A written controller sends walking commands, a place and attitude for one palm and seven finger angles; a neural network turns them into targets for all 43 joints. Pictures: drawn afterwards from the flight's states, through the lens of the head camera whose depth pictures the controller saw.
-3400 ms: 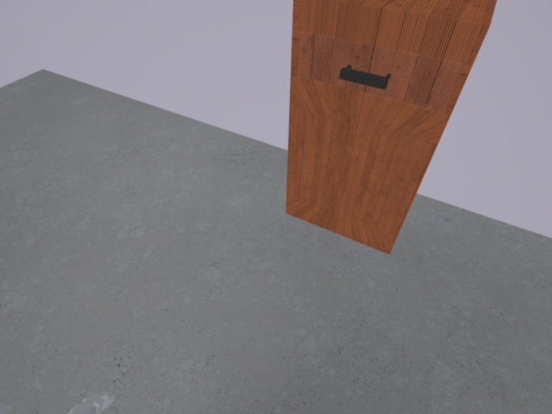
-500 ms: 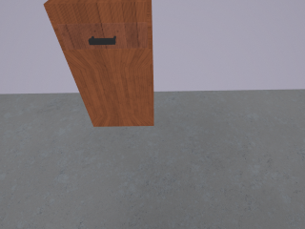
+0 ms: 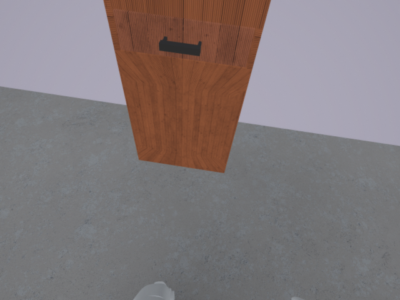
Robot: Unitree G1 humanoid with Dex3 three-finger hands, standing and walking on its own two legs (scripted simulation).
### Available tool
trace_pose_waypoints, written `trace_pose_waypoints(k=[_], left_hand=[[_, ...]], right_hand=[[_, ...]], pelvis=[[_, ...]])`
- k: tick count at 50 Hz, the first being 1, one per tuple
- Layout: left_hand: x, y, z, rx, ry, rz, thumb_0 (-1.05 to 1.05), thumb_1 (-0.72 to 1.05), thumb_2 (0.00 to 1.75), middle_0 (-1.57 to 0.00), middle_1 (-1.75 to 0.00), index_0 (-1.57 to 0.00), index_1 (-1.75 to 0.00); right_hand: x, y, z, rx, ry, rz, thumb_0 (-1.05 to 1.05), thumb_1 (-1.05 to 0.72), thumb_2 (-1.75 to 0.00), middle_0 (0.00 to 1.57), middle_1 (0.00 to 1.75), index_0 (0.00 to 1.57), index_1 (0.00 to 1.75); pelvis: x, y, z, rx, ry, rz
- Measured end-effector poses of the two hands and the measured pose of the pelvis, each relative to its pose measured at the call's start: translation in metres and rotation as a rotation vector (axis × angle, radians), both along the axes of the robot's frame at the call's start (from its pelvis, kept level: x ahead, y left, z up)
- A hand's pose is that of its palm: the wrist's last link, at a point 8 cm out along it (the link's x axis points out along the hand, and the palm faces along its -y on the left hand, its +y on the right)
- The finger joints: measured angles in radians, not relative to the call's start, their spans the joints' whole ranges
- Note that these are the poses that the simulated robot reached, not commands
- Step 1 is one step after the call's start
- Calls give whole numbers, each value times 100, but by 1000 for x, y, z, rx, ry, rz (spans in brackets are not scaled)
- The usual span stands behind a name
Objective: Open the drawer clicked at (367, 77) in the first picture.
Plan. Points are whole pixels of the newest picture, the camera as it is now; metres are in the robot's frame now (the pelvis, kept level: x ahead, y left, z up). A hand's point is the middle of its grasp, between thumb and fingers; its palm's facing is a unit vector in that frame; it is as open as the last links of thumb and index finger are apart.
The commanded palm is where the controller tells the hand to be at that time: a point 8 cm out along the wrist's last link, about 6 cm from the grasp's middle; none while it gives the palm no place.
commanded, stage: take the last steps up to it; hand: left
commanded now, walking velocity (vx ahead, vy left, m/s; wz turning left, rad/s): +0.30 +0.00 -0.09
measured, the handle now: (181, 44) +0.87 +0.16 +0.04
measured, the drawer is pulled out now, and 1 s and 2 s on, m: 0.00 0.00 0.00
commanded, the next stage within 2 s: come to a stop and stand still in 0.78 s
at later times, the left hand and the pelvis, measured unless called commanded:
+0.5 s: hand (147, 227) +0.29 +0.16 -0.14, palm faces -0.09 -0.98 -0.18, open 7.4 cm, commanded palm none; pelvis +0.17 +0.00 +0.02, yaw -3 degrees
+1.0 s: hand (140, 231) +0.29 +0.18 -0.17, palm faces +0.07 -0.99 -0.14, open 7.3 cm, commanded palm none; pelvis +0.33 +0.02 +0.02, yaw -2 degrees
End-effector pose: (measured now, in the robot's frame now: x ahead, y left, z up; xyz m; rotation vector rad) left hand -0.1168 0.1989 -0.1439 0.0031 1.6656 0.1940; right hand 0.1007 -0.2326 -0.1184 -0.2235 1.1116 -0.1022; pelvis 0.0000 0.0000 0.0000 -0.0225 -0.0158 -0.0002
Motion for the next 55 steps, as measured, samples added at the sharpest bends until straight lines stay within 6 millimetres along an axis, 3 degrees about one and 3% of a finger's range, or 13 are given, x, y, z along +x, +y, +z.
trace_pose_waypoints(k=[3,6,11,18,26,28,31,36,40,46,50,55], left_hand=[[59,26,3,25,-95,-43,1,91,90,-20,-30,-20,-30],[128,46,11,54,-226,-88,1,91,90,-20,-30,-20,-30],[229,60,28,84,-419,-127,1,91,90,-20,-29,-20,-30],[325,47,43,77,-506,-196,1,91,90,-20,-29,-20,-30],[411,2,33,58,-508,-281,1,91,90,-20,-30,-20,-30],[423,-9,30,56,-523,-268,1,91,90,-20,-30,-20,-30],[423,-12,32,75,-532,-181,0,92,90,-20,-30,-20,-30],[413,9,40,140,-450,-148,-3,96,90,-21,-30,-21,-30],[397,15,35,117,-332,-142,-2,94,90,-20,-30,-20,-30],[388,24,10,47,-212,-73,0,92,90,-20,-30,-20,-30],[401,30,1,21,-155,-67,1,91,90,-20,-30,-20,-30],[435,34,11,23,-171,-107,1,91,90,-20,-30,-20,-30]], right_hand=[[5,17,6,15,4,-38,0,-91,-89,19,30,20,30],[4,18,15,-2,5,-104,-2,-95,-89,20,30,21,30],[-11,24,13,8,107,-141,-2,-95,-89,20,30,20,30],[-35,41,1,77,274,-217,0,-93,-89,20,30,20,30],[-44,43,-9,150,470,-305,0,-91,-89,20,30,20,30],[-34,36,-11,159,507,-301,0,-91,-89,20,30,20,30],[2,20,-8,143,496,-262,1,-91,-89,20,30,20,30],[103,-9,-5,90,328,-197,1,-91,-89,20,30,20,30],[186,-18,2,55,170,-158,1,-93,-89,19,30,20,30],[281,-6,11,-3,44,-73,1,-93,-90,19,30,20,30],[311,15,15,-22,27,-53,0,-92,-89,19,30,20,30],[318,29,19,-11,45,-99,-1,-94,-89,20,30,20,30]], pelvis=[[18,10,10,8,-11,-18],[36,18,19,18,-14,-21],[68,25,27,32,-11,-22],[115,22,29,45,-6,-31],[180,-8,16,41,9,-53],[193,-17,14,28,3,-43],[213,-25,18,26,-6,-29],[244,-26,27,16,-1,-19],[268,-18,28,6,4,-21],[313,5,17,-22,-2,-21],[334,16,15,2,-7,-41],[340,20,25,-5,-4,-50]])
